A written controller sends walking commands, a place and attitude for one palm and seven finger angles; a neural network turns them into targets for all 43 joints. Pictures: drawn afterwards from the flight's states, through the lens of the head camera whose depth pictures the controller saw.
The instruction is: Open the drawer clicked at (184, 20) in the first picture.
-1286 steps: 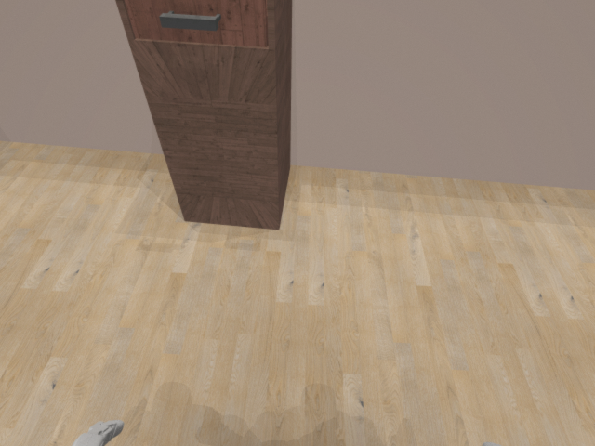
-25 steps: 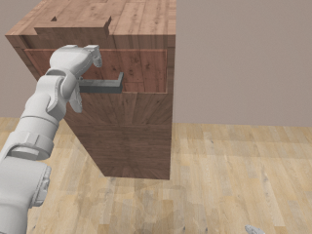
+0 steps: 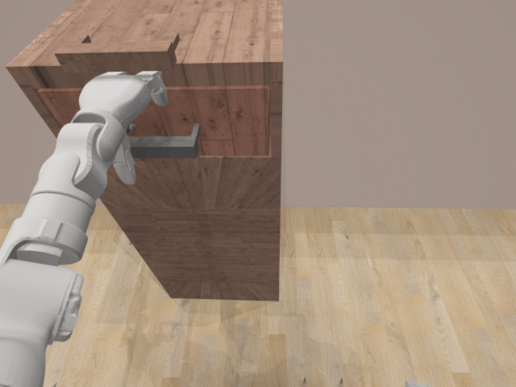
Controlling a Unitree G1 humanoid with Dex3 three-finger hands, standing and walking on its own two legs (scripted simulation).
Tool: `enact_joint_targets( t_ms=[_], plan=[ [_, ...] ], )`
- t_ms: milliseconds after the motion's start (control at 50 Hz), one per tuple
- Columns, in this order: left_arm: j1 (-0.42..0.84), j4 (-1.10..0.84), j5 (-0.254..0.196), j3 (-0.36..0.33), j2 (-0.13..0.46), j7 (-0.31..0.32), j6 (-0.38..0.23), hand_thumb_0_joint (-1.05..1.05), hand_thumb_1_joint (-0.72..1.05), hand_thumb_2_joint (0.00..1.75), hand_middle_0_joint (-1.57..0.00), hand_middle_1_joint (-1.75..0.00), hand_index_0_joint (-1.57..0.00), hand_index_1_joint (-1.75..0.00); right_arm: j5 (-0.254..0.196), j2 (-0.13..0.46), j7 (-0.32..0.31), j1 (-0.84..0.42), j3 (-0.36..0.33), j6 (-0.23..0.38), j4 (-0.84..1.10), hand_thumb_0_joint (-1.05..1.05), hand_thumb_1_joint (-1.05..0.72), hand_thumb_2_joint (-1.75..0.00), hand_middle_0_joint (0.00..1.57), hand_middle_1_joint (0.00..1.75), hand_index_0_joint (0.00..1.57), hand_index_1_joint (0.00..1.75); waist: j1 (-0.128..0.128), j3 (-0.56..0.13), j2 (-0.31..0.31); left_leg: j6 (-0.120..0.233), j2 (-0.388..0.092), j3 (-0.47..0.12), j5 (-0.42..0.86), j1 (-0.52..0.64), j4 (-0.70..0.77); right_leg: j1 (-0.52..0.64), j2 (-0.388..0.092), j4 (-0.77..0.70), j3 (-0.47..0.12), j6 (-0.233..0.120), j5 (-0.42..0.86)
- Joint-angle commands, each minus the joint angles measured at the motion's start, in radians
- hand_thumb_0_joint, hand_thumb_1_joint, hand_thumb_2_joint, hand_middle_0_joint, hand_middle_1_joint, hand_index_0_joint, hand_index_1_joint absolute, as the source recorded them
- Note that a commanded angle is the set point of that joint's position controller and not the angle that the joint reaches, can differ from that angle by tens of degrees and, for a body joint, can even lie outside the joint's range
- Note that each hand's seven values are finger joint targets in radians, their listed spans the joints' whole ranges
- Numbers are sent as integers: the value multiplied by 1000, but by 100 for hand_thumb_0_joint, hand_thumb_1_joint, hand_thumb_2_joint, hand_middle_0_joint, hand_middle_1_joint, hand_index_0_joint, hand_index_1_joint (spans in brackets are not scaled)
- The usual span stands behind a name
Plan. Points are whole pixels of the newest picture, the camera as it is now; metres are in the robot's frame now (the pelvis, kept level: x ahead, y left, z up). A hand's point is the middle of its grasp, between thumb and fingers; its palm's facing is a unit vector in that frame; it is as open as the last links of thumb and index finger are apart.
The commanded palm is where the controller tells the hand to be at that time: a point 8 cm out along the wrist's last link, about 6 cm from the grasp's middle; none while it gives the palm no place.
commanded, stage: re-aim the fingers above the handle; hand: left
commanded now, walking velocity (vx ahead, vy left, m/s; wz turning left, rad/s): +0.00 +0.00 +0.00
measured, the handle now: (157, 138) +0.50 +0.20 +0.11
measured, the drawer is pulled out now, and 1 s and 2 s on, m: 0.00 0.00 0.00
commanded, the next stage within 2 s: lower the fingers behind the handle in 1.26 s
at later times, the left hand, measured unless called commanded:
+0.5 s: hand (124, 126) +0.46 +0.22 +0.17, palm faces +0.00 +0.00 -1.00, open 13.7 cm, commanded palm +0.44 +0.22 +0.24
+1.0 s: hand (135, 123) +0.45 +0.20 +0.18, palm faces +0.03 -0.01 -1.00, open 13.8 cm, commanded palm +0.43 +0.21 +0.24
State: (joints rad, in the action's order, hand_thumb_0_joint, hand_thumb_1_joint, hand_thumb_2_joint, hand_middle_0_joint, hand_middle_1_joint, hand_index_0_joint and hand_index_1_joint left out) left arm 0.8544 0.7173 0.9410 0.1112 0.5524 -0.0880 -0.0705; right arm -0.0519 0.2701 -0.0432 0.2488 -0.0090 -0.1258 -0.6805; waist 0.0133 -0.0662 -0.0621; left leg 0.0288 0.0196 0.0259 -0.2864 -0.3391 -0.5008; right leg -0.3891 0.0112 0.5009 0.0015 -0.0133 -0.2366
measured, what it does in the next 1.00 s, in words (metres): stands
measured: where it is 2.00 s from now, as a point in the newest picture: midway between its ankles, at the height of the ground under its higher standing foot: outside the picture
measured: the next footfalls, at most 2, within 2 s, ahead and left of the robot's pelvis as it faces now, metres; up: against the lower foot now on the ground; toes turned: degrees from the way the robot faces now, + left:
none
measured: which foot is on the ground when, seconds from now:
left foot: down 0.00-1.00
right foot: down 0.00-1.00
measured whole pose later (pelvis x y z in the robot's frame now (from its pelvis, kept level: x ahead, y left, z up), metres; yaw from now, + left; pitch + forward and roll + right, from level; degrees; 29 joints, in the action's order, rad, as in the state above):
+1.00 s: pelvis +0.00 +0.00 +0.00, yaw +0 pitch +7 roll +0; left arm 0.83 0.64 0.93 0.14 0.53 -0.11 -0.01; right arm -0.05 0.27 -0.03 0.22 0.00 -0.14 -0.67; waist 0.00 -0.07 -0.07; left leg 0.03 0.02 0.02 -0.28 -0.31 -0.48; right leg -0.37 0.01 0.49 0.00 -0.01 -0.24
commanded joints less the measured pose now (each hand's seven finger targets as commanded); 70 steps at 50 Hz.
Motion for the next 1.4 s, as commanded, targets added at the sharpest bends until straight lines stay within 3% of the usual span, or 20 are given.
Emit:
enact_joint_targets(
  t_ms=[0,120,160,200,400,460,500,620,660,720,740,860,980,1000,1020,1060,1100,1180,1360,1380],
  plan=[
    [470,-208,-1,-133,284,54,19,0,-50,30,-30,-120,-30,-120,-2,127,-1,-47,-44,28,121,0,-90,-90,20,30,20,30,-15,-376,44,6,-8,2,386,119,32,218,-5,-29,-4,-22,308],
    [489,-209,1,-48,201,29,53,0,-50,30,-30,-120,-30,-120,-9,131,1,-54,-42,26,124,0,-90,-90,20,30,20,30,9,-326,51,3,-15,-8,333,138,45,151,-2,-45,5,-23,232],
    [488,-243,-5,-51,207,20,50,0,-50,30,-30,-120,-30,-120,-8,134,-1,-56,-45,27,132,0,-90,-90,20,30,20,30,8,-354,46,4,-13,-8,370,160,37,167,-2,-44,2,-26,255],
    [479,-232,4,-139,314,21,44,0,-50,30,-30,-120,-30,-120,-4,135,-7,-53,-43,25,130,0,-90,-90,20,30,20,30,-11,-383,44,6,-10,-4,382,148,33,205,-4,-36,-4,-23,287],
    [528,-191,-2,-90,260,27,25,0,-50,30,-30,-120,-30,-120,-5,129,-8,-43,-39,32,116,0,-90,-90,20,30,20,30,9,-335,21,0,-13,-9,363,139,34,151,-2,-39,4,-25,254],
    [516,-212,0,-104,279,17,21,0,-50,30,-30,-120,-30,-120,-1,137,-7,-31,-44,30,119,0,-90,-90,20,30,20,30,3,-399,29,-3,-11,-10,424,155,25,192,-2,-31,3,-27,302],
    [510,-244,-4,-64,224,11,21,0,-50,30,-30,-120,-30,-120,-3,126,-1,-37,-44,27,125,0,-90,-90,20,30,20,30,6,-391,14,-5,-14,-14,448,175,20,166,0,-27,8,-26,304],
    [497,-261,-21,-52,197,10,35,0,-50,30,-30,-120,-30,-120,-4,128,5,-45,-45,22,124,0,-90,-90,20,30,20,30,6,-363,48,-4,-14,-17,426,168,25,158,2,-33,12,-24,290],
    [493,-272,-21,-84,236,17,34,0,-50,30,-30,-120,-30,-120,-4,133,4,-47,-45,22,127,0,-90,-90,20,30,20,30,-4,-380,50,-4,-11,-17,432,162,27,184,2,-33,10,-28,295],
    [503,-242,-10,-69,217,25,43,0,-50,30,-30,-120,-30,-120,-4,125,4,-46,-43,22,118,0,-90,-90,20,30,20,30,1,-360,49,-3,-11,-18,410,155,30,167,2,-32,11,-27,281],
    [520,-242,-3,-87,241,30,44,0,-50,30,-30,-120,-30,-120,-3,128,4,-48,-43,21,114,0,-90,-90,20,30,20,30,2,-357,38,-5,-13,-13,408,157,31,163,2,-32,11,-27,281],
    [498,-310,-13,-78,226,27,46,0,-50,30,-30,-120,-30,-120,0,126,10,-57,-46,21,129,0,-90,-90,20,30,20,30,-8,-430,35,-6,-11,-12,496,185,20,219,-1,-23,5,-27,353],
    [445,-216,-13,-67,214,14,82,0,-50,30,-30,-120,-30,-120,-12,126,8,-85,-31,12,126,0,-90,-90,20,30,20,30,-7,-311,79,0,-9,-3,352,111,52,198,-8,-45,5,-21,274],
    [436,-195,-4,-97,248,16,85,0,-50,30,-30,-120,-30,-120,-11,129,6,-82,-31,10,121,0,-90,-90,20,30,20,30,-11,-300,82,1,-11,-5,343,106,55,195,-7,-44,6,-24,263],
    [461,-226,-3,-64,220,14,81,0,-50,30,-30,-120,-30,-120,-10,127,5,-88,-30,11,129,0,-90,-90,20,30,20,30,-9,-320,73,3,-9,-1,342,116,53,199,-9,-45,2,-22,266],
    [459,-254,1,-92,259,11,72,0,-50,30,-30,-120,-30,-120,-6,131,0,-87,-32,14,135,0,-90,-90,20,30,20,30,-13,-363,63,5,-7,2,365,124,48,236,-13,-45,-6,-23,296],
    [450,-243,4,-84,247,5,66,0,-50,30,-30,-120,-30,-120,-8,124,-3,-86,-31,13,136,0,-90,-90,20,30,20,30,-8,-358,82,9,-6,2,370,122,43,235,-12,-39,-5,-20,314],
    [507,-297,-13,-53,217,4,38,0,-50,30,-30,-120,-30,-120,-10,120,-5,-83,-37,26,138,0,-90,-90,20,30,20,30,6,-356,48,8,-7,-4,341,147,44,203,-11,-49,-8,-19,274],
    [525,-150,-4,-136,315,35,33,0,-50,30,-30,-120,-30,-120,-5,131,-13,-54,-33,31,103,0,-90,-90,20,30,20,30,1,-345,73,4,-1,4,310,82,50,235,-14,-53,-12,-18,269],
    [520,-142,2,-93,266,32,34,0,-50,30,-30,-120,-30,-120,-5,125,-10,-52,-31,31,106,0,-90,-90,20,30,20,30,3,-349,59,4,-2,4,323,83,48,224,-15,-44,-10,-18,282]
  ],
)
